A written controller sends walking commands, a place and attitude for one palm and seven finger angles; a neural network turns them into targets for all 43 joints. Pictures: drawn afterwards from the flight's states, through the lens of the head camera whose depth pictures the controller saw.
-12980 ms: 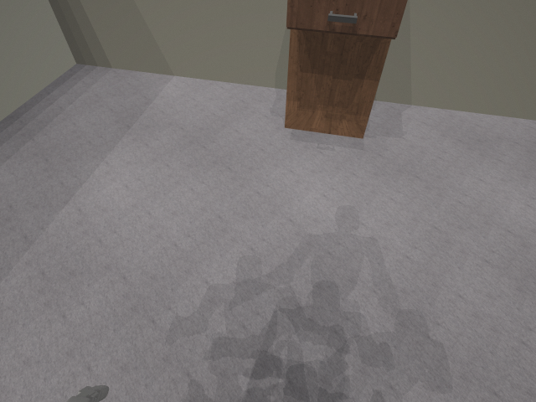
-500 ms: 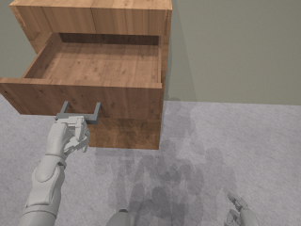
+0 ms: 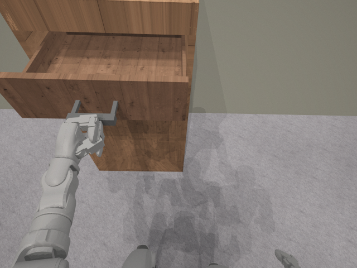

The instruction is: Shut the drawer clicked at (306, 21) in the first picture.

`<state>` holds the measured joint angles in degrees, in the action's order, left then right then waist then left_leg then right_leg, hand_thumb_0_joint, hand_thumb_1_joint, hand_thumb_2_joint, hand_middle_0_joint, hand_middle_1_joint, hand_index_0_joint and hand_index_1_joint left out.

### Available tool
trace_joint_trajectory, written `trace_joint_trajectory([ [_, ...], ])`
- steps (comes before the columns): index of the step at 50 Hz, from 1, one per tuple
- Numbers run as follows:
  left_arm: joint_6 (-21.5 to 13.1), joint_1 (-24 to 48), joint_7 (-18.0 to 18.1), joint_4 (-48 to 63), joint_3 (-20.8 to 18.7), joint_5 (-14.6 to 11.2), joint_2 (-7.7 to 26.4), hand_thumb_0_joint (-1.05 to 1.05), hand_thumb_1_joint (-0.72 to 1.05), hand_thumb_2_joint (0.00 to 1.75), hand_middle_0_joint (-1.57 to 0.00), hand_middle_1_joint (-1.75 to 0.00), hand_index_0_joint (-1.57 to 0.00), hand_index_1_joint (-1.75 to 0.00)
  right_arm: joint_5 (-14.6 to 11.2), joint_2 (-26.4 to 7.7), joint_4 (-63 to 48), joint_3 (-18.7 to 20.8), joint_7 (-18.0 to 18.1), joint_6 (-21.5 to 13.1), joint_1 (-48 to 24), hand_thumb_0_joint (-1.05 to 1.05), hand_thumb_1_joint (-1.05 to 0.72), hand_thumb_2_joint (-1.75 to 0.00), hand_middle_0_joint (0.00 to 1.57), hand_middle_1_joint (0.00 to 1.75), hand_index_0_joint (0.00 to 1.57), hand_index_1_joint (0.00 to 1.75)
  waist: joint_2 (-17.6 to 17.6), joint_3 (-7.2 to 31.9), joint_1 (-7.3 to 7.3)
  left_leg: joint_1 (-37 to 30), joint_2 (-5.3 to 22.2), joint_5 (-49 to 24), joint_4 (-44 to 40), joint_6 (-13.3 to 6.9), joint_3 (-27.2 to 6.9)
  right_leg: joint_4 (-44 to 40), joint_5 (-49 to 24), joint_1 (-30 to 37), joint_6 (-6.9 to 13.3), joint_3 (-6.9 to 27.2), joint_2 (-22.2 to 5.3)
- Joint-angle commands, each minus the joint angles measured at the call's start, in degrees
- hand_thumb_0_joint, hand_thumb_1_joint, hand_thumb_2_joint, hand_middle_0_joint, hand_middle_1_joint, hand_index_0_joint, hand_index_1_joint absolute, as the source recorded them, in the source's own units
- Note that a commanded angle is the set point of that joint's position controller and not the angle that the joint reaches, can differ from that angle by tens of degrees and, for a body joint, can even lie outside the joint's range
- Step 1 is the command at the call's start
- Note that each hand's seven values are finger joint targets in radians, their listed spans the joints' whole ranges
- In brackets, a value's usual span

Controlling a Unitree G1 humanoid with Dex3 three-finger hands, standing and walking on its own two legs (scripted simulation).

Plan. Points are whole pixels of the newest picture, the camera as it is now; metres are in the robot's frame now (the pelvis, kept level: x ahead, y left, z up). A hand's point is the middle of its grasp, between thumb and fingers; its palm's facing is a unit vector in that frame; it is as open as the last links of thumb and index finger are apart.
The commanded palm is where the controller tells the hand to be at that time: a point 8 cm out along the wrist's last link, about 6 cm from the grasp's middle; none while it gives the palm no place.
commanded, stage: push the drawer shut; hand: left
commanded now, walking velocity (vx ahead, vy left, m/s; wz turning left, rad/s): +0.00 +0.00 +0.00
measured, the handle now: (94, 112) +0.45 +0.21 +0.07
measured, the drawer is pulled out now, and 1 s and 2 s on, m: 0.18 0.06 0.00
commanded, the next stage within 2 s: pull the fist back off the drawer in 1.94 s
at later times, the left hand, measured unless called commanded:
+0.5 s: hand (108, 116) +0.44 +0.18 +0.06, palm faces +0.00 -1.00 -0.04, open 2.8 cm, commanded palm +0.44 +0.23 +0.07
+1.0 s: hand (112, 97) +0.51 +0.18 +0.07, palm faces +0.00 -1.00 -0.03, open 2.9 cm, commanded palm +0.50 +0.22 +0.07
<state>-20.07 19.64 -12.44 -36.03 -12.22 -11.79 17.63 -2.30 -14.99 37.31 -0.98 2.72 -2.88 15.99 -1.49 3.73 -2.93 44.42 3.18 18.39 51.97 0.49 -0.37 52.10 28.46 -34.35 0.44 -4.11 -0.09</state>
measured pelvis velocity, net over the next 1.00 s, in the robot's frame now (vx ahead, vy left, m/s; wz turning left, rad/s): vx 0.00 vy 0.00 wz -0.04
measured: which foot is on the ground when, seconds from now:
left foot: down 0.00-1.00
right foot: down 0.00-1.00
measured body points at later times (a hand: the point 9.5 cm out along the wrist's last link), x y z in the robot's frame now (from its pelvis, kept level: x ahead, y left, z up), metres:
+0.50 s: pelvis +0.00 +0.00 -0.01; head +0.08 +0.01 +0.43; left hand +0.44 +0.23 +0.07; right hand +0.06 -0.27 -0.13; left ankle +0.07 +0.12 -0.69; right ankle -0.03 -0.12 -0.69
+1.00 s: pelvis +0.00 +0.00 -0.02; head +0.11 +0.01 +0.41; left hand +0.50 +0.23 +0.07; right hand +0.00 -0.27 -0.13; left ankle +0.07 +0.12 -0.69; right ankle -0.03 -0.12 -0.69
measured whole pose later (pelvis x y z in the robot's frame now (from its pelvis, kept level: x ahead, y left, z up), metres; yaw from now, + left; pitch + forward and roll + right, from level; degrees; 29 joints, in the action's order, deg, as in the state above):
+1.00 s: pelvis +0.00 +0.00 -0.02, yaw -2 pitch +19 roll -3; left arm -20.8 50.6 -13.2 -66.4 -21.2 -5.2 28.6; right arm -0.5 -15.2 38.0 -1.2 0.7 1.9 21.9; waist -1.7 5.4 -8.4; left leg 57.4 5.4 20.8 59.3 0.7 -1.0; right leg 58.1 30.0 -47.0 0.8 -3.9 2.0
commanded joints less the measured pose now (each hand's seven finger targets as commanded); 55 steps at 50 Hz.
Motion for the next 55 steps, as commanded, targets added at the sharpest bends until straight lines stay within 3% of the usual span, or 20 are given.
trace_joint_trajectory([
  [1, -3.4, 26.9, 1.5, 8.9, -4.1, -0.6, 11.9, 0.00, 0.90, 0.90, -1.40, -1.60, -1.40, -1.60, 0.1, -8.8, -6.0, 3.1, 0.6, -1.7, 1.3, 0.00, -0.90, -0.90, 0.20, 0.30, 0.20, 0.30, -0.8, 17.0, -2.90, -19.9, -1.9, -1.9, -5.5, -2.1, -2.0, -9.7, -9.6, -5.5, 0.1, 2.2, 1.8],
  [3, -3.4, 29.9, 1.3, 7.1, -2.1, -0.4, 9.6, 0.00, 0.90, 0.90, -1.40, -1.60, -1.40, -1.60, 0.0, -8.5, -5.8, 3.1, 0.4, -1.4, 1.6, 0.00, -0.90, -0.90, 0.20, 0.30, 0.20, 0.30, -1.7, 17.0, -3.59, -20.6, -2.0, -2.2, -5.3, -2.1, -1.9, -9.7, -10.1, -6.7, 0.0, 2.2, 1.8],
  [4, -3.5, 31.3, 1.4, 6.3, -3.7, -0.3, 11.6, 0.00, 0.90, 0.90, -1.40, -1.60, -1.40, -1.60, 0.1, -8.8, -5.5, 3.2, 0.5, -1.2, 2.1, 0.00, -0.90, -0.90, 0.20, 0.30, 0.20, 0.30, -1.0, 17.7, -3.48, -20.4, -1.9, -2.1, -5.0, -2.1, -1.9, -9.6, -10.0, -6.6, -0.1, 2.4, 1.8],
  [7, -3.8, 32.3, 1.2, 3.8, -4.9, 0.4, 13.0, 0.00, 0.90, 0.90, -1.40, -1.60, -1.40, -1.60, 0.3, -8.8, -5.5, 3.1, 0.3, -0.6, 2.8, 0.00, -0.90, -0.90, 0.20, 0.30, 0.20, 0.30, -2.2, 19.0, -3.01, -20.6, -1.8, -3.4, -4.7, -2.0, -2.1, -8.9, -10.8, -6.5, 0.2, 2.2, 1.9],
  [9, -3.7, 34.9, 1.0, 2.2, -3.8, 0.4, 11.9, 0.00, 0.90, 0.90, -1.40, -1.60, -1.40, -1.60, 0.2, -8.7, -5.3, 3.2, 0.2, -0.3, 3.1, 0.00, -0.90, -0.90, 0.20, 0.30, 0.20, 0.30, -1.4, 18.6, -3.85, -20.7, -1.7, -3.1, -4.4, -2.0, -2.2, -9.0, -10.4, -7.8, 0.1, 2.2, 2.0],
  [14, -4.3, 37.2, 1.3, 0.1, -3.6, 0.9, 11.3, 0.00, 0.90, 0.90, -1.40, -1.60, -1.40, -1.60, 0.5, -8.7, -5.3, 3.4, -0.4, 0.4, 4.4, 0.00, -0.90, -0.90, 0.20, 0.30, 0.20, 0.30, -2.5, 21.0, -3.61, -21.9, -1.8, -5.8, -3.6, -2.0, -2.4, -8.1, -12.3, -8.1, 0.3, 2.0, 2.2],
  [19, -4.9, 42.8, 1.9, -3.6, -5.0, 2.0, 13.9, 0.00, 0.90, 0.90, -1.40, -1.60, -1.40, -1.60, 0.7, -9.1, -4.4, 3.5, -0.5, 1.4, 5.7, 0.00, -0.90, -0.90, 0.20, 0.30, 0.20, 0.30, -2.3, 20.2, -4.54, -19.9, -1.5, -4.1, -2.7, -2.1, -2.6, -7.5, -10.8, -10.3, 0.3, 2.2, 2.3],
  [20, -5.1, 43.6, 1.9, -4.2, -4.0, 2.3, 12.9, 0.00, 0.90, 0.90, -1.40, -1.60, -1.40, -1.60, 0.7, -8.9, -4.5, 3.5, -0.6, 1.5, 6.0, 0.00, -0.90, -0.90, 0.20, 0.30, 0.20, 0.30, -2.7, 20.7, -4.92, -20.1, -1.6, -3.9, -2.6, -2.2, -2.5, -7.3, -10.5, -10.7, 0.3, 2.1, 2.3],
  [26, -5.9, 48.2, 1.7, -7.3, -7.0, 3.0, 17.1, 0.00, 0.90, 0.90, -1.40, -1.60, -1.40, -1.60, 1.0, -9.2, -3.6, 3.6, -0.6, 2.3, 7.8, 0.00, -0.90, -0.90, 0.20, 0.30, 0.20, 0.30, -2.8, 22.8, -5.10, -19.0, -1.6, -5.9, -0.8, -2.5, -2.2, -6.3, -12.5, -10.3, 0.3, 2.6, 2.6],
  [27, -5.8, 47.9, 1.4, -8.4, -6.1, 3.1, 15.7, 0.00, 0.90, 0.90, -1.40, -1.60, -1.40, -1.60, 0.9, -9.1, -3.8, 3.5, -0.8, 2.4, 7.9, 0.00, -0.90, -0.90, 0.20, 0.30, 0.20, 0.30, -2.9, 23.5, -5.29, -19.4, -1.6, -5.7, -0.9, -2.5, -2.1, -6.5, -12.1, -10.9, 0.2, 2.6, 2.7],
  [30, -5.6, 49.3, 1.1, -10.3, -8.2, 3.2, 18.9, 0.00, 0.90, 0.90, -1.40, -1.60, -1.40, -1.60, 1.0, -9.3, -3.5, 3.5, -0.7, 2.9, 8.6, 0.00, -0.90, -0.90, 0.20, 0.30, 0.20, 0.30, -2.7, 23.0, -5.44, -17.1, -1.6, -5.7, -0.1, -2.7, -1.6, -6.5, -12.9, -10.0, 0.0, 3.3, 2.8],
  [32, -5.5, 50.9, 0.7, -11.6, -7.9, 3.3, 18.9, 0.00, 0.90, 0.90, -1.40, -1.60, -1.40, -1.60, 1.0, -9.3, -3.4, 3.3, -0.7, 3.0, 8.9, 0.00, -0.90, -0.90, 0.20, 0.30, 0.20, 0.30, -3.9, 22.5, -5.94, -16.9, -1.4, -5.5, 0.2, -2.7, -1.7, -6.1, -12.4, -11.5, 0.1, 3.2, 2.9],
  [35, -5.0, 53.7, 0.6, -14.3, -8.8, 3.6, 20.5, 0.00, 0.90, 0.90, -1.40, -1.60, -1.40, -1.60, 1.2, -9.6, -3.0, 3.3, -0.7, 3.2, 9.9, 0.00, -0.90, -0.90, 0.20, 0.30, 0.20, 0.30, -2.3, 21.4, -6.69, -14.3, -1.3, -3.5, 0.7, -2.9, -1.8, -6.3, -10.5, -12.4, -0.1, 3.3, 3.0],
  [37, -5.2, 56.8, 0.3, -13.9, -8.1, 3.9, 20.4, 0.00, 0.90, 0.90, -1.40, -1.60, -1.40, -1.60, 1.4, -9.5, -2.9, 3.2, -0.8, 3.0, 10.6, 0.00, -0.90, -0.90, 0.20, 0.30, 0.20, 0.30, -4.7, 23.1, -7.26, -15.6, -1.2, -4.2, 1.3, -3.0, -2.0, -5.6, -10.6, -14.0, 0.0, 3.4, 3.2],
  [42, -4.9, 57.9, 0.3, -15.2, -10.3, 4.5, 22.8, 0.00, 0.90, 0.90, -1.40, -1.60, -1.40, -1.60, 1.8, -9.7, -2.5, 3.5, -1.1, 3.1, 12.4, 0.00, -0.90, -0.90, 0.20, 0.30, 0.20, 0.30, -4.9, 26.5, -7.02, -16.0, -0.9, -7.4, 2.5, -2.9, -2.1, -4.5, -12.8, -13.6, 0.1, 3.1, 3.4],
  [46, -4.0, 58.8, 0.3, -17.9, -11.5, 5.0, 25.2, 0.00, 0.90, 0.90, -1.40, -1.60, -1.40, -1.60, 1.9, -10.0, -2.4, 3.3, -1.2, 3.5, 13.5, 0.00, -0.90, -0.90, 0.20, 0.30, 0.20, 0.30, -3.8, 25.0, -7.69, -12.9, -0.9, -6.7, 3.2, -3.2, -1.8, -4.7, -13.1, -13.0, -0.1, 3.5, 3.7],
  [49, -3.7, 61.2, 0.3, -18.2, -10.6, 5.8, 25.0, 0.00, 0.90, 0.90, -1.40, -1.60, -1.40, -1.60, 2.0, -10.0, -2.4, 3.3, -1.3, 3.9, 14.2, 0.00, -0.90, -0.90, 0.20, 0.30, 0.20, 0.30, -5.7, 25.6, -8.27, -14.1, -0.7, -6.9, 3.3, -3.1, -2.0, -4.5, -12.3, -15.0, -0.1, 3.2, 3.8],
  [52, -3.7, 61.8, 0.4, -18.0, -12.1, 6.1, 26.9, 0.00, 0.90, 0.90, -1.40, -1.60, -1.40, -1.60, 2.2, -10.2, -2.4, 3.3, -1.4, 4.0, 14.9, 0.00, -0.90, -0.90, 0.20, 0.30, 0.20, 0.30, -7.5, 27.7, -7.81, -15.4, -0.6, -8.5, 3.7, -2.9, -2.1, -4.1, -13.0, -15.2, 0.1, 3.0, 4.0],
  [54, -3.1, 63.9, 0.4, -20.1, -11.4, 6.5, 27.2, 0.00, 0.90, 0.90, -1.40, -1.60, -1.40, -1.60, 2.3, -10.3, -1.9, 3.1, -1.3, 4.2, 15.3, 0.00, -0.90, -0.90, 0.20, 0.30, 0.20, 0.30, -5.9, 25.0, -9.26, -13.5, -0.4, -7.5, 3.9, -3.1, -2.2, -4.5, -12.5, -16.1, -0.1, 3.0, 4.0],
  [55, -3.0, 64.7, 0.4, -20.1, -12.2, 6.5, 28.0, 0.00, 0.90, 0.90, -1.40, -1.60, -1.40, -1.60, 2.5, -10.5, -1.9, 3.1, -1.3, 4.1, 15.7, 0.00, -0.90, -0.90, 0.20, 0.30, 0.20, 0.30, -5.6, 25.6, -9.22, -13.0, -0.4, -7.4, 4.1, -3.2, -2.1, -4.3, -12.3, -15.9, -0.2, 3.0, 4.1],
])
